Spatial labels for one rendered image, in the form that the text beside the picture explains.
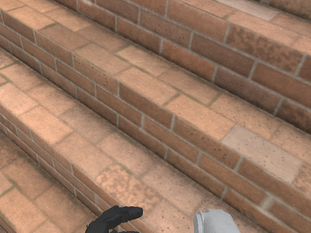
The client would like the robot left hand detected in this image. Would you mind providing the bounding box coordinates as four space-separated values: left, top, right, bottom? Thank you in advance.
85 205 143 233

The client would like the robot right thigh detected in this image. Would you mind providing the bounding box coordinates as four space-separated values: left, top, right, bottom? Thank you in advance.
193 209 241 233

